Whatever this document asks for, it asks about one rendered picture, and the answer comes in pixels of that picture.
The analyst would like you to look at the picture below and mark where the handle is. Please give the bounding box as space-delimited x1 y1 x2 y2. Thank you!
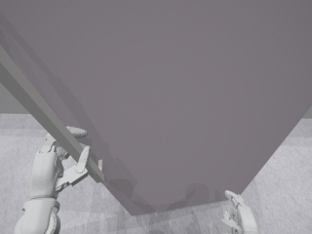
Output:
0 45 104 183

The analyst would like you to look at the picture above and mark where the left robot forearm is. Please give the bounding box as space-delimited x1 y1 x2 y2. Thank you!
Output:
14 197 61 234

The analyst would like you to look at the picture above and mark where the right robot hand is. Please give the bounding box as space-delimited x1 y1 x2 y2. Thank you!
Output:
221 190 260 234

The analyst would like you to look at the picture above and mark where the fridge door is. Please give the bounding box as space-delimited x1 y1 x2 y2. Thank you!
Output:
0 0 312 216

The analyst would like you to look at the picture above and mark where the left robot hand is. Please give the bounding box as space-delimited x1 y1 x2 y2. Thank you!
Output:
29 126 92 200

